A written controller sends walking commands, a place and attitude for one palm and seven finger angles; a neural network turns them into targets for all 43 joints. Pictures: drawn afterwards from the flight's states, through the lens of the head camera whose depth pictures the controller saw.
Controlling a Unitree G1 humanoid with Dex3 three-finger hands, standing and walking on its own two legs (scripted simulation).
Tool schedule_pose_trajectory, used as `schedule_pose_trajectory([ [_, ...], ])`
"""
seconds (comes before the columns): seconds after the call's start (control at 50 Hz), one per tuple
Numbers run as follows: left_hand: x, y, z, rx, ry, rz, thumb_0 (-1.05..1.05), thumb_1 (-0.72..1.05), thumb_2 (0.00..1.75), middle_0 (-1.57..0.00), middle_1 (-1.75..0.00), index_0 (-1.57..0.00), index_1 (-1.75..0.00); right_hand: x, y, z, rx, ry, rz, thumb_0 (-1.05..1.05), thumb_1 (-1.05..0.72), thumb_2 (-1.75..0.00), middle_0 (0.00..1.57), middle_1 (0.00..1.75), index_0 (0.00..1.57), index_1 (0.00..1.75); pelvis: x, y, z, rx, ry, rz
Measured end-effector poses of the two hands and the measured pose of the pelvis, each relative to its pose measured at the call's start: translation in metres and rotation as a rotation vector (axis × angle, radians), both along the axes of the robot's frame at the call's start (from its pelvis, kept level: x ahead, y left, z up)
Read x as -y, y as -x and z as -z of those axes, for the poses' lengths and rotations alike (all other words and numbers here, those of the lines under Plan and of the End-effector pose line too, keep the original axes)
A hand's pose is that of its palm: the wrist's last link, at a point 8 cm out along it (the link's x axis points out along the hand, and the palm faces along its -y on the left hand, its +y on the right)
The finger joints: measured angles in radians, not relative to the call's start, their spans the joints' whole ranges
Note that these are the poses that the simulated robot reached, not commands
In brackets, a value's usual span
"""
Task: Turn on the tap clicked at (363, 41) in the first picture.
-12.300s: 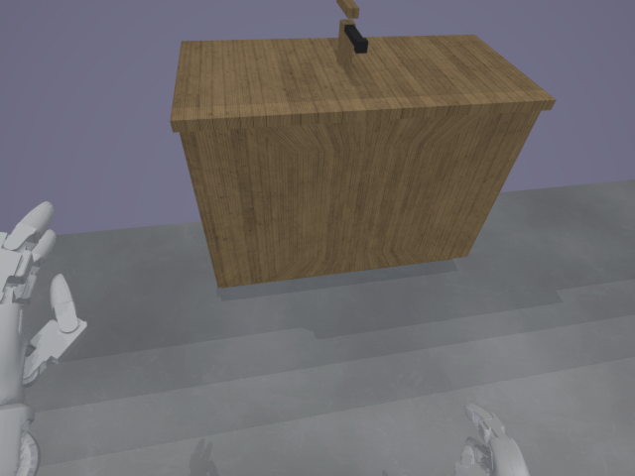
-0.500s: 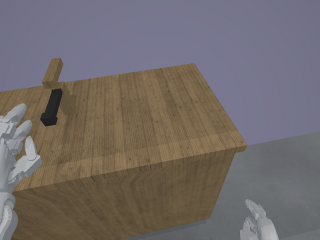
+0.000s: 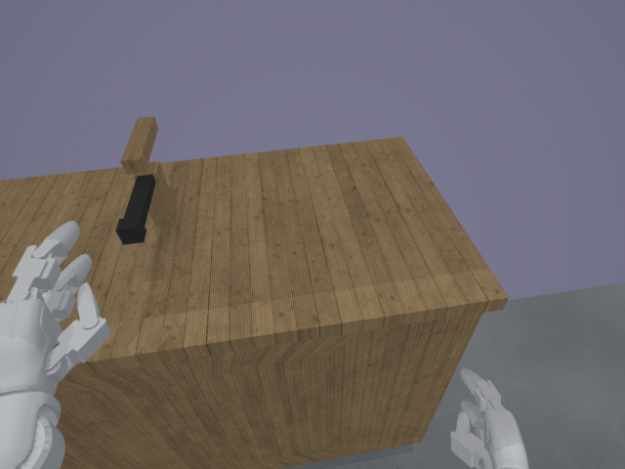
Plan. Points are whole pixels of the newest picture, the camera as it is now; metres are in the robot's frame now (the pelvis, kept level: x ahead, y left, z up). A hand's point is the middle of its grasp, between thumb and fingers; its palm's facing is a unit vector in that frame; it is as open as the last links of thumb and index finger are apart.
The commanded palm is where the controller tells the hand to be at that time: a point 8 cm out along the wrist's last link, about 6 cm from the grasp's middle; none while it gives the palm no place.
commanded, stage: turn the palm inward beside the body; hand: left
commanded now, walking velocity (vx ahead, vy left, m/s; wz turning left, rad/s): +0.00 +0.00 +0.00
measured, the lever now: (131, 230) +0.36 +0.32 +0.13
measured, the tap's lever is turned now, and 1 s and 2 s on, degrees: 0 0 0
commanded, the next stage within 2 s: reach beside the lever's end, fingers flat in 0.90 s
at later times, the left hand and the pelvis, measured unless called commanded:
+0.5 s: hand (90, 352) +0.16 +0.24 +0.17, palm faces +0.46 -0.88 -0.13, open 7.4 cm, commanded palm +0.11 +0.27 +0.18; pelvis -0.02 +0.00 +0.00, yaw +1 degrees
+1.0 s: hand (107, 343) +0.17 +0.22 +0.17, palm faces +0.46 -0.88 -0.12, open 7.4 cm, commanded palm +0.12 +0.27 +0.18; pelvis +0.00 -0.01 +0.00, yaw +1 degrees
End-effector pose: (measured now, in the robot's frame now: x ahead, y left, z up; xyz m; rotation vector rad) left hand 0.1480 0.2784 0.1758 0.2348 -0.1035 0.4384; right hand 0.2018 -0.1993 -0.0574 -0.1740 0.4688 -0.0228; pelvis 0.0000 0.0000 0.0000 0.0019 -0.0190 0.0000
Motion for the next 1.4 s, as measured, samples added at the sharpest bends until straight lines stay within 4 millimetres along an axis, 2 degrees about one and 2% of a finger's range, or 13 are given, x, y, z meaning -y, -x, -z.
schedule_pose_trajectory([
  [0.18, 0.0, 0.018, 0.003, -0.002, 0.036, -0.016, 0.01, 0.89, 0.9, -0.21, -0.3, -0.21, -0.3, -0.01, 0.009, -0.001, -0.002, 0.005, -0.02, 0.02, -0.9, -0.9, 0.21, 0.3, 0.2, 0.3, -0.005, 0.011, 0.0, 0.022, 0.005, -0.004],
  [0.52, 0.005, 0.029, 0.005, -0.012, 0.096, -0.035, 0.01, 0.89, 0.9, -0.21, -0.3, -0.21, -0.3, 0.0, 0.017, -0.003, 0.011, 0.019, 0.003, 0.02, -0.9, -0.9, 0.2, 0.3, 0.2, 0.3, -0.003, 0.016, 0.0, 0.041, 0.008, -0.009],
  [1.1, 0.015, 0.017, 0.005, -0.027, 0.104, -0.046, 0.01, 0.89, 0.9, -0.21, -0.3, -0.21, -0.3, 0.015, 0.005, -0.001, 0.012, 0.013, 0.011, 0.02, -0.9, -0.9, 0.2, 0.3, 0.2, 0.3, 0.009, 0.003, -0.002, 0.031, 0.004, -0.012],
  [1.4, 0.004, -0.01, 0.013, -0.046, 0.119, -0.058, 0.01, 0.89, 0.9, -0.21, -0.3, -0.21, -0.3, 0.021, 0.01, 0.003, -0.028, 0.019, 0.038, 0.02, -0.9, -0.9, 0.2, 0.3, 0.2, 0.3, 0.011, 0.002, -0.004, 0.021, 0.0, -0.007],
])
